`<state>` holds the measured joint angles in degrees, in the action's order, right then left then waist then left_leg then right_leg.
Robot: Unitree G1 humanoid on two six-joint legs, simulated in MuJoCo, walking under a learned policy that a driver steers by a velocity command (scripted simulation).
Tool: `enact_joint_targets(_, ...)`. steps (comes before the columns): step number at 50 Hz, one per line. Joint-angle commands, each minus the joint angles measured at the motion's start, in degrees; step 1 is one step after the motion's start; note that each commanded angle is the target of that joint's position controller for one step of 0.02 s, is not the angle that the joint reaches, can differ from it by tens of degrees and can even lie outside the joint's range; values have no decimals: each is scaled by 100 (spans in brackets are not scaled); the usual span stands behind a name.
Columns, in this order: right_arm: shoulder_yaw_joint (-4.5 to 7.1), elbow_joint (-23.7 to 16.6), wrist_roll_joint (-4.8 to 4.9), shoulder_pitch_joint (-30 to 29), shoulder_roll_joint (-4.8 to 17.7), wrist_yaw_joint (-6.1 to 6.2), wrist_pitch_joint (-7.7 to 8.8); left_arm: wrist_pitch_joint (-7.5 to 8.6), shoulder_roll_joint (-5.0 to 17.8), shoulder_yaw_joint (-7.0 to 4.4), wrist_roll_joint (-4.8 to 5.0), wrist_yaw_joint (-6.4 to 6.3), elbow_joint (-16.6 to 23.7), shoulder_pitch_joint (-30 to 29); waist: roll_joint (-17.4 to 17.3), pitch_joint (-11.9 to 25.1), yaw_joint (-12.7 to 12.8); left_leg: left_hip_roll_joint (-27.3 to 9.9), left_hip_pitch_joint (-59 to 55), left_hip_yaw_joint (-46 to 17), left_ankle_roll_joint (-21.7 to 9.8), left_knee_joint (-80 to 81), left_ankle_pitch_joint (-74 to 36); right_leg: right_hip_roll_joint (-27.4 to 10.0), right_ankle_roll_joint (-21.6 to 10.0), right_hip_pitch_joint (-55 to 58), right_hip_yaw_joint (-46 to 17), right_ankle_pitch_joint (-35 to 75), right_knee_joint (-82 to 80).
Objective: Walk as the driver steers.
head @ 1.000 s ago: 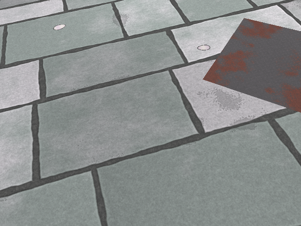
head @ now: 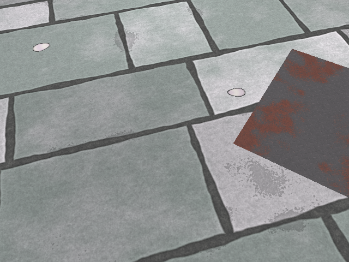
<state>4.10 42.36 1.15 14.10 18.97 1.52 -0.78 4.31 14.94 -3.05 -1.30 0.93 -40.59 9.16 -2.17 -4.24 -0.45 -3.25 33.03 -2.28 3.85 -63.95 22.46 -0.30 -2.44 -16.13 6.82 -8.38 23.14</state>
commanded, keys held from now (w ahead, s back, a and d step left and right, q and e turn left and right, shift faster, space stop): q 1.00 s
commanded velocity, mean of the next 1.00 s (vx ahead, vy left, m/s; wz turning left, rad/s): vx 0.04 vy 0.00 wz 0.57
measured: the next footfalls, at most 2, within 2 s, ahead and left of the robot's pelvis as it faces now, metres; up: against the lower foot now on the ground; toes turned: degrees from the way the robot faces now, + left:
left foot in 0.24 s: +0.16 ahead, +0.15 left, +0.00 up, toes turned +11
right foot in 0.70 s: +0.20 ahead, -0.08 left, +0.00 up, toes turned +29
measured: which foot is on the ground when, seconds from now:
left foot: up 0.00-0.22, down 0.24-0.70, up 0.72-1.00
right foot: down 0.00-0.26, up 0.28-0.68, down 0.70-1.00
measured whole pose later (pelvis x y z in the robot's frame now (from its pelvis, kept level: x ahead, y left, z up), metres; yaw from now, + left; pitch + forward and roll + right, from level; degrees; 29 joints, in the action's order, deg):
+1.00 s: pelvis +0.10 +0.01 +0.00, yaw +35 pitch +1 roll +0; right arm 5.2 33.9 1.1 11.3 18.8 0.3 -4.2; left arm -1.2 15.4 -3.6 -0.4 -1.7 -41.9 8.4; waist -1.3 -3.8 0.9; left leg -1.4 26.8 -1.8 5.6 -53.2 23.1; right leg -3.2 0.0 -11.9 5.0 -13.7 24.6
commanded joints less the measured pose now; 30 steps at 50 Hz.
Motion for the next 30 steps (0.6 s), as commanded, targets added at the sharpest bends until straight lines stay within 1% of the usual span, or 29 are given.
enact_joint_targets(1,48,-373,-60,527,119,-1,-96,97,805,-229,18,-104,287,-468,827,703,-225,-294,-367,-83,36,572,-795,-1627,-1119,230,-554,2796,-986)
enact_joint_targets(4,34,-581,-62,105,112,-137,-80,-23,931,-265,72,-190,188,-490,726,753,-78,-279,-653,92,-74,1451,-1467,-1592,-1040,398,-168,2435,-962)
enact_joint_targets(6,65,-752,-56,-156,195,-218,-110,-106,1051,-305,134,-187,114,-422,694,715,20,-244,-696,190,-157,1844,-1424,-1679,-993,611,-108,2182,-837)
enact_joint_targets(8,120,-942,-57,-358,311,-275,-166,-184,1177,-356,219,-158,52,-352,714,655,72,-192,-689,284,-275,2152,-1064,-1816,-915,838,-145,1936,-589)
enact_joint_targets(10,171,-1073,-60,-403,363,-313,-208,-248,1243,-386,310,-143,11,-350,743,641,27,-77,-832,426,-442,2639,-873,-1886,-751,1020,-156,1806,-197)
enact_joint_targets(11,203,-1079,-65,-299,379,-312,-208,-277,1211,-383,358,-146,-15,-369,694,677,-70,55,-1159,543,-561,3127,-1167,-1781,-571,997,-34,1716,168)
enact_joint_targets(12,285,-1039,-97,-78,550,-261,-193,-292,1071,-358,347,-136,-122,-115,424,807,-130,209,-1742,490,-735,3617,-1850,-1492,-293,844,168,1565,816)
enact_joint_targets(13,483,-1040,-105,322,1201,-138,-167,-288,866,-300,166,-127,-105,124,-692,1095,-166,-520,-2790,-670,-1122,3930,-4247,-928,186,-10,559,516,2284)
enact_joint_targets(14,535,-1199,-237,293,1686,-95,-119,-301,624,-173,-43,-139,199,69,-1868,1371,-43,-1842,-3671,-2823,-2456,4062,-5070,42,679,-1862,271,-2999,4016)
enact_joint_targets(15,401,-1216,-234,397,1199,-171,-3,-332,871,-240,16,-129,144,-331,-840,1811,-405,-1790,-3617,-2796,-2589,4197,-4694,26,629,-2027,-856,-3169,4757)
enact_joint_targets(16,341,-1193,-209,201,1082,-194,88,-364,909,-254,168,-134,200,-469,-571,1549,-288,-1569,-3361,-2254,-2347,4221,-4379,-68,527,-2162,-989,-2746,4885)
enact_joint_targets(17,321,-1182,-111,-55,941,-175,116,-385,861,-257,165,-185,115,-397,-224,1353,-126,-1266,-3137,-1919,-2025,4228,-3762,-191,486,-2197,-1048,-2311,4638)
enact_joint_targets(18,271,-1225,-31,-315,803,-138,84,-406,934,-283,104,-239,110,-428,-210,1189,-40,-1115,-2881,-1762,-1844,4285,-3420,-248,506,-2160,-1085,-1973,4331)
enact_joint_targets(19,239,-1274,-57,-481,774,-96,54,-424,929,-294,92,-248,89,-395,-374,1169,80,-952,-2525,-1612,-1780,4341,-3391,-199,539,-1823,-1043,-1716,4240)
enact_joint_targets(20,232,-1316,-107,-563,768,-72,31,-432,885,-286,101,-244,63,-319,-453,1199,139,-850,-2395,-1560,-1771,4370,-3408,-105,585,-1650,-1015,-1551,4109)
enact_joint_targets(21,239,-1331,-133,-573,782,-49,20,-435,822,-268,123,-242,28,-259,-467,1241,155,-792,-2381,-1520,-1771,4376,-3398,-45,629,-1550,-1011,-1462,3845)
enact_joint_targets(23,271,-1313,-115,-484,839,-2,6,-438,720,-225,138,-255,23,-330,-447,1258,84,-747,-2416,-1598,-1779,4353,-3168,31,705,-1445,-1060,-1367,3231)
enact_joint_targets(25,297,-1310,-97,-463,888,35,-28,-440,664,-194,137,-245,39,-422,-501,1249,21,-700,-2329,-1744,-1760,4343,-2644,78,733,-1253,-1121,-1277,2734)
enact_joint_targets(28,311,-1339,-112,-509,907,26,-77,-424,710,-204,164,-198,54,-466,-651,1140,-45,-632,-2073,-2075,-1721,4387,-1895,172,692,-913,-1162,-1233,2172)
enact_joint_targets(30,309,-1349,-102,-530,891,-5,-103,-387,749,-224,182,-155,70,-448,-727,1084,-69,-606,-2063,-2352,-1686,4357,-1727,227,628,-754,-1184,-1291,1825)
